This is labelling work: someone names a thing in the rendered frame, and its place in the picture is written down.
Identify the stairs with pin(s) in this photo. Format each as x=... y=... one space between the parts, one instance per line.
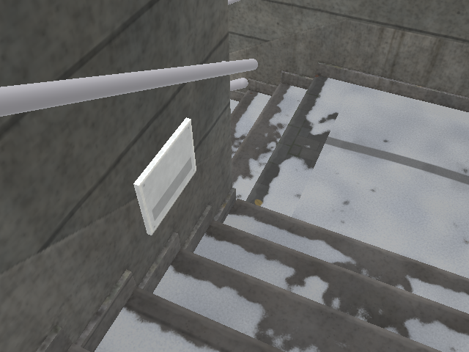
x=258 y=122
x=262 y=281

